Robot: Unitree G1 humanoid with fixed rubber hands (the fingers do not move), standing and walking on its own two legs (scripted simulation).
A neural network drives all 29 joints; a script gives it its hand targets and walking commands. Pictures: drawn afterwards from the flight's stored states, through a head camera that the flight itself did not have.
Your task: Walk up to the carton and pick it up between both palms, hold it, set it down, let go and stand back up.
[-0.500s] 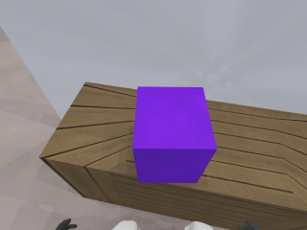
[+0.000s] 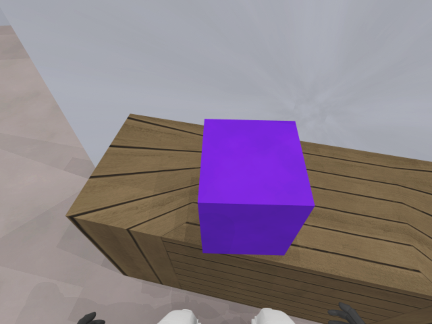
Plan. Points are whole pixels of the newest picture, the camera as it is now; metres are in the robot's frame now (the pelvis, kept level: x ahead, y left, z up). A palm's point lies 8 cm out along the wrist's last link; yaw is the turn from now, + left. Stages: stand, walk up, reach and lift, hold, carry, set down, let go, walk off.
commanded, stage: walk up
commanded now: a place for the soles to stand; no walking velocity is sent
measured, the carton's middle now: (246, 190) +0.40 -0.05 -0.05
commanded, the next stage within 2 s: reach and lift in 0.32 s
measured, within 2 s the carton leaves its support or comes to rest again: neither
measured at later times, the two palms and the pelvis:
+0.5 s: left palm (97, 300) +0.17 +0.25 -0.10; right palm (360, 323) +0.14 -0.27 -0.12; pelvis +0.01 -0.01 -0.01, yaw -5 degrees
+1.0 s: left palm (106, 282) +0.20 +0.22 -0.07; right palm (353, 291) +0.18 -0.24 -0.06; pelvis +0.04 -0.03 +0.02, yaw -4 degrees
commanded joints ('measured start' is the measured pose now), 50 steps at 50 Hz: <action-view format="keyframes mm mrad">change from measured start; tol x8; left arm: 1 62 151 50 -112 1 -64 12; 16 41 165 59 -156 5 -54 9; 17 -476 158 56 -209 -9 77 47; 18 -345 82 48 -177 35 127 74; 28 -130 135 139 -347 5 203 25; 39 -254 130 145 -337 0 86 18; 50 -185 85 51 -297 -78 -159 11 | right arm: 1 -82 -212 -49 -133 -2 -25 -15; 16 -62 -188 -41 -110 -1 -30 -9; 17 -482 -123 -81 -45 -114 -180 -1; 18 -338 -198 -108 17 -120 -207 28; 27 -89 -96 -38 -31 -19 -300 -31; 40 -138 20 -1 -169 -1 -345 -49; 50 -101 -7 -18 -10 49 -466 -46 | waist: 1 23 78 -134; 16 -5 -30 -116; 18 25 195 -88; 25 4 -140 -239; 36 81 -4 -91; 50 8 18 -175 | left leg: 1 -50 130 -162 -273 -73 83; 5 23 62 -64 -183 -137 41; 16 24 117 -81 -239 -62 60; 17 -374 164 114 -289 -414 49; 18 -674 224 109 -408 -528 91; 19 -738 233 131 -410 -452 102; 24 -7 75 188 -165 67 19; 26 124 40 185 -151 186 6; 38 158 6 228 -290 134 -10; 50 320 20 176 -312 333 -47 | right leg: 1 134 -18 75 -123 13 -49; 6 -35 -104 230 -290 -218 -78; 16 39 -26 160 -182 -32 -51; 17 323 131 -97 59 -90 -5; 18 659 180 -125 181 45 9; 19 741 165 -111 199 102 4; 24 246 57 -41 -87 105 -12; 29 351 44 13 -171 378 12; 37 284 40 24 -273 150 10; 50 280 66 -3 -334 309 4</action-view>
